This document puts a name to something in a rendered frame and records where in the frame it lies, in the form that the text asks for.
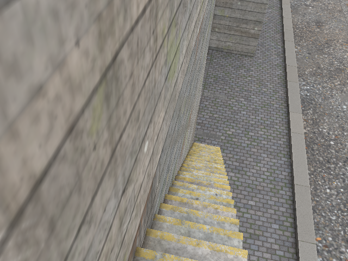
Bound stairs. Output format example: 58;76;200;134
133;142;248;261

